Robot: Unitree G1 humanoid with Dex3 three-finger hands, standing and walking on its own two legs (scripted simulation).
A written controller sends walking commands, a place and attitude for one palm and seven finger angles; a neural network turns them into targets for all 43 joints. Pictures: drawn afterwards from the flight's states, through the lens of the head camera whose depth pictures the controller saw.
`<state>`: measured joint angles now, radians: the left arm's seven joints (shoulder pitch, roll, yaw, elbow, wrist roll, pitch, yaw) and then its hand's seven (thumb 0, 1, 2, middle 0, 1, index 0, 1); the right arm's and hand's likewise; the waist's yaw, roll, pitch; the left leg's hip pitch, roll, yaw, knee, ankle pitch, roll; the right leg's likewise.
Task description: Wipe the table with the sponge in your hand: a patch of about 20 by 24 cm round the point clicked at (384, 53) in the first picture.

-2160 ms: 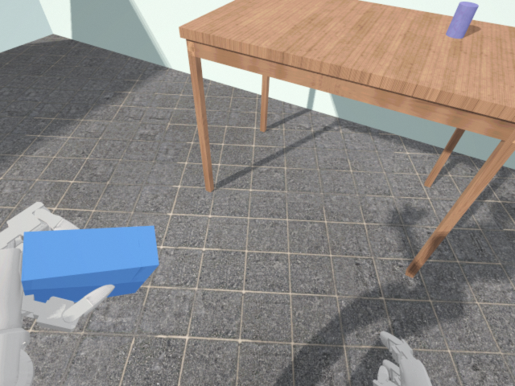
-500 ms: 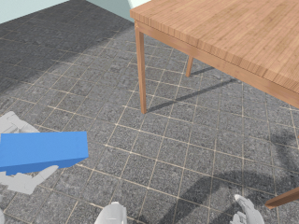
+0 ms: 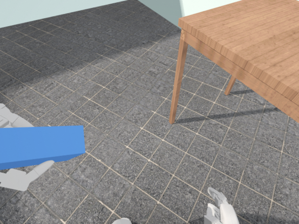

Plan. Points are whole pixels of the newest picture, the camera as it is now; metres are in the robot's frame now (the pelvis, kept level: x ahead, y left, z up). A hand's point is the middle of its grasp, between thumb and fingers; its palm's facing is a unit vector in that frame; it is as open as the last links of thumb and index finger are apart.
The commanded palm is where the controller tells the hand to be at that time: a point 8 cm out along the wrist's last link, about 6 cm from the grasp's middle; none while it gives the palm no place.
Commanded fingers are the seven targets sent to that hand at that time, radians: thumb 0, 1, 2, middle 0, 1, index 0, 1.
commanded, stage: walk to a spot facing it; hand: left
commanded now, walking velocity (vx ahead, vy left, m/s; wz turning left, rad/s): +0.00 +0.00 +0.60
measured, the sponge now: (51, 147) +0.22 +0.21 +0.18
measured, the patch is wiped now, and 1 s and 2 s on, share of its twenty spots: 0.00 0.00 0.00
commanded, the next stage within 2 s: turn to face it in 1.78 s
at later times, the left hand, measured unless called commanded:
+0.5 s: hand out of the picture +0.12 +0.26 +0.18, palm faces +0.60 -0.67 -0.44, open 9.3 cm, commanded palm +0.04 +0.28 +0.19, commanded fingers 0.00 0.10 1.30 -1.20 -1.60 -1.20 -1.60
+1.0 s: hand out of the picture -0.01 +0.22 +0.19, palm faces +0.79 -0.40 -0.46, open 9.3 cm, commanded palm -0.08 +0.23 +0.19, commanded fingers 0.00 0.10 1.30 -1.20 -1.60 -1.20 -1.60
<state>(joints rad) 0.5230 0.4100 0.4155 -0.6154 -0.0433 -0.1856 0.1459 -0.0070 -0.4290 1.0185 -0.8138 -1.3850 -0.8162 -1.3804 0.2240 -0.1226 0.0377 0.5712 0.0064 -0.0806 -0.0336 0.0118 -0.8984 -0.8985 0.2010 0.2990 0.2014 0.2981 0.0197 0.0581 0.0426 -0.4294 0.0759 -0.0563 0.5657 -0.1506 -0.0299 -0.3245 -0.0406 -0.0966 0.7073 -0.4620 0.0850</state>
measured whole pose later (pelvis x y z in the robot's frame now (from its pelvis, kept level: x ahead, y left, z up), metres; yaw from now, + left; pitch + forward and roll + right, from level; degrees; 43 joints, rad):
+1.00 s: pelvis -0.03 -0.09 +0.02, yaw +39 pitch +0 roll +4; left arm 0.49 0.37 0.32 -0.48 -0.02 -0.16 0.15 -0.01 -0.43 1.02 -0.82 -1.38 -0.82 -1.37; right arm 0.23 -0.27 -0.03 0.61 -0.02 -0.04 -0.08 0.02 -0.90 -0.90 0.20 0.30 0.20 0.30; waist 0.01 -0.02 0.03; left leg -0.52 0.07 0.11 0.96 -0.33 -0.04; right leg -0.15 -0.15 -0.25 0.45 -0.28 -0.02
